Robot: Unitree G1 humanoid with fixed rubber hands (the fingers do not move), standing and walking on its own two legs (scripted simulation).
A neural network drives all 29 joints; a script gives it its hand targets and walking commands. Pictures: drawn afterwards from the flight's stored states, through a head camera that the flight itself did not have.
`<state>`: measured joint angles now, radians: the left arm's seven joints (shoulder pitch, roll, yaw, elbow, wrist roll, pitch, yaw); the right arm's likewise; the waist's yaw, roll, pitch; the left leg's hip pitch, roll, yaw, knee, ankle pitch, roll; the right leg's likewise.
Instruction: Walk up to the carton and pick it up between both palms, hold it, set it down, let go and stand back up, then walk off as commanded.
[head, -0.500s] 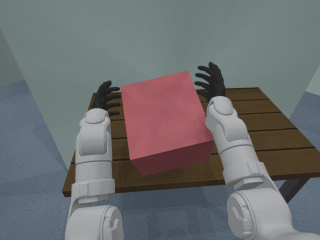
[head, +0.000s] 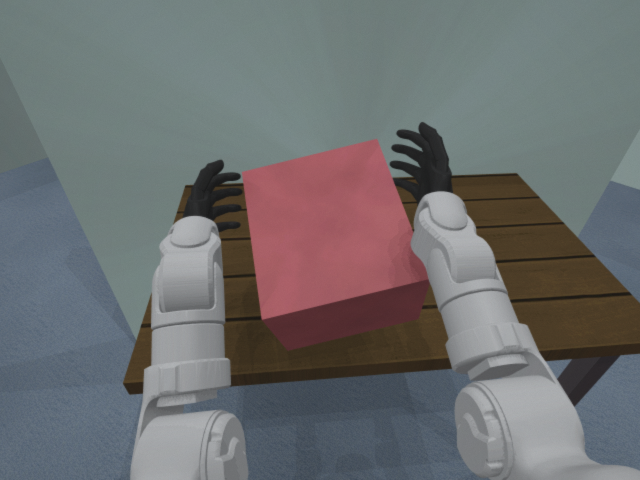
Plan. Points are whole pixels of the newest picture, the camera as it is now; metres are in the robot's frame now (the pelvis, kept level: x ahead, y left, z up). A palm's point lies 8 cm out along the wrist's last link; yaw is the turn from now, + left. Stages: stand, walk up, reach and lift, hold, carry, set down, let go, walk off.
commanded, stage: hold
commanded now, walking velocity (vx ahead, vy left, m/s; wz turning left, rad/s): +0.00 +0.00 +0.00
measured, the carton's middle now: (331, 246) +0.39 +0.01 +0.13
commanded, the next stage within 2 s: none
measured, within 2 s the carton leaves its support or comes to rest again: neither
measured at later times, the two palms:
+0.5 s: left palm (201, 226) +0.35 +0.16 +0.19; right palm (432, 192) +0.38 -0.11 +0.23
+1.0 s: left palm (202, 226) +0.36 +0.16 +0.19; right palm (431, 193) +0.38 -0.11 +0.22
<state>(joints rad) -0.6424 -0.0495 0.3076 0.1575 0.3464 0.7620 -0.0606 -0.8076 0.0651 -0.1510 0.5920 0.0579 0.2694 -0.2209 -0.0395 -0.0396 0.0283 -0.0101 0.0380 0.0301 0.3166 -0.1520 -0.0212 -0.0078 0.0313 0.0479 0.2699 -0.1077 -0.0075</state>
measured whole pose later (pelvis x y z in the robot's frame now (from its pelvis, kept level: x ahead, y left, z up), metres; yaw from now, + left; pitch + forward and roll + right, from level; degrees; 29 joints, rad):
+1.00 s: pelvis +0.00 +0.00 +0.00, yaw +0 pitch -9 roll +0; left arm -0.64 -0.05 0.31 0.16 0.35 0.77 -0.06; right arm -0.81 0.07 -0.15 0.59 0.06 0.27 -0.22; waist -0.04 -0.04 0.04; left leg -0.01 0.04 0.03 0.32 -0.15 -0.02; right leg -0.01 0.03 0.05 0.27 -0.11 -0.01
